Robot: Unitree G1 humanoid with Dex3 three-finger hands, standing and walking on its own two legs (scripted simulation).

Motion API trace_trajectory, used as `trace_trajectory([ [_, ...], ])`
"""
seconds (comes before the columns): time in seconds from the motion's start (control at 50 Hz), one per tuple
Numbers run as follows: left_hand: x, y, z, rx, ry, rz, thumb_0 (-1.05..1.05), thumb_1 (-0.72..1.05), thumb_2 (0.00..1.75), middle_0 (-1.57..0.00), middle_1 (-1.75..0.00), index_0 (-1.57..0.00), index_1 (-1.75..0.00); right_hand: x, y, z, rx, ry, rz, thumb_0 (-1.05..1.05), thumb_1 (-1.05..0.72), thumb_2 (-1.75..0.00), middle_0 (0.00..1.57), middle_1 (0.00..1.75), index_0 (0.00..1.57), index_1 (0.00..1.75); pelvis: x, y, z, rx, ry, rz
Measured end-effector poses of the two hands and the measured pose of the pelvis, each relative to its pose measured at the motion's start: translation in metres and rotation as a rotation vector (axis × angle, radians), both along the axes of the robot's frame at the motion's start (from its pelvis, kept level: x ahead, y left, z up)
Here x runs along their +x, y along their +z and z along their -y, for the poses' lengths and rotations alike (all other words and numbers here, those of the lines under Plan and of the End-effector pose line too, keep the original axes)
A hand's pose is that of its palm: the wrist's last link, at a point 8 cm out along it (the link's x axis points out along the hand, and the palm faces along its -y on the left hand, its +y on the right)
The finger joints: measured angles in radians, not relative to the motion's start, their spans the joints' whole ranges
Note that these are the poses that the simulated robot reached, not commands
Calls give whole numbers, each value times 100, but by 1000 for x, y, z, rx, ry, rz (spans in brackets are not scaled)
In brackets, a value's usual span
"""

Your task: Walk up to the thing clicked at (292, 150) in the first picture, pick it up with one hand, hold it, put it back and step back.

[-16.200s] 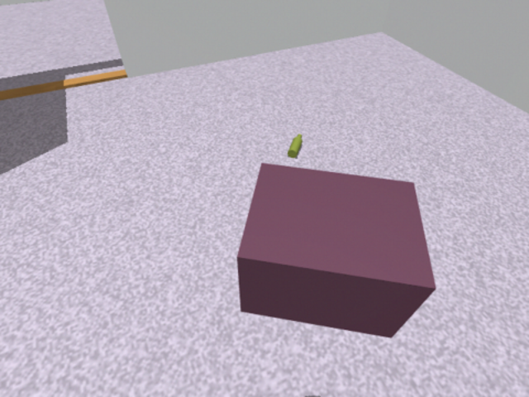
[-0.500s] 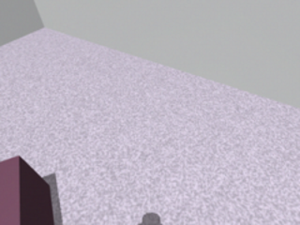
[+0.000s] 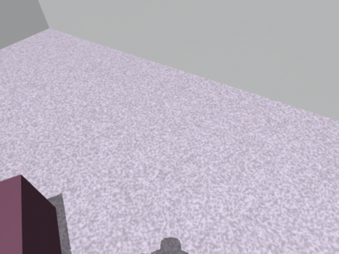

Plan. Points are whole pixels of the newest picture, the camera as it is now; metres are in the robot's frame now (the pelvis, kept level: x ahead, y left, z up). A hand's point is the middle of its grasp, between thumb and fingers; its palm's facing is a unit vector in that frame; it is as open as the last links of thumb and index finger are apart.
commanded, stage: stand
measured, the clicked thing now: out of the picture +0.87 +1.39 -0.75
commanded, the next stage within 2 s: walk up in 0.18 s
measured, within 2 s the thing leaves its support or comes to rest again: neither
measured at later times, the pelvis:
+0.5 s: pelvis +0.08 +0.05 -0.02, yaw +2 degrees
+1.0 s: pelvis +0.33 +0.04 -0.03, yaw +0 degrees
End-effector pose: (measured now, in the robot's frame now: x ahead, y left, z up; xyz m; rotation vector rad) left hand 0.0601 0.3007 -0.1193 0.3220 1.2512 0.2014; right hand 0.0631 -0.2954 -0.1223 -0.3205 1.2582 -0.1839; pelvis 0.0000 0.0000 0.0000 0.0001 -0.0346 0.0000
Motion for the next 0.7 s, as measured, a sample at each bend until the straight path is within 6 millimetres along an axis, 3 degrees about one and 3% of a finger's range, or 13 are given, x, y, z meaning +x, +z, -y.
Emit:
trace_trajectory([
  [0.2, 5, 1, -1, -4, -5, 16, 1, 91, 90, -20, -30, -21, -30, 6, 1, -1, 9, -1, 19, 0, -91, -90, 21, 30, 20, 30, 2, 0, 0, 1, 0, -1],
  [0.28, 8, 4, -12, -11, 7, 70, 1, 90, 90, -21, -30, -21, -30, 14, 2, 8, 6, 12, 38, 0, -91, -90, 21, 30, 20, 30, 11, -5, -3, -6, 19, -16],
  [0.36, -1, 7, -37, 14, 48, 78, 0, 90, 90, -21, -30, -21, -30, 42, 9, 10, -27, 52, 37, 0, -91, -90, 21, 30, 20, 30, 26, -7, -17, -17, 35, -12],
  [0.46, 0, -4, -82, 31, 80, 5, 1, 90, 90, -21, -30, -21, -30, 95, 20, -5, -66, 91, 94, 0, -91, -90, 21, 30, 20, 30, 62, -16, -43, -30, 46, -6],
  [0.54, 30, -19, -108, 38, 59, -52, 1, 90, 90, -20, -30, -21, -30, 124, 24, -23, -97, 65, 178, 0, -91, -90, 21, 30, 20, 30, 91, -25, -63, 0, 23, 2],
  [0.7, 147, -4, -105, -24, -40, 46, 1, 91, 90, -20, -30, -20, -30, 138, 32, -48, -67, -5, 128, 0, -91, -90, 21, 30, 20, 30, 158, -6, -76, 14, -5, 9],
])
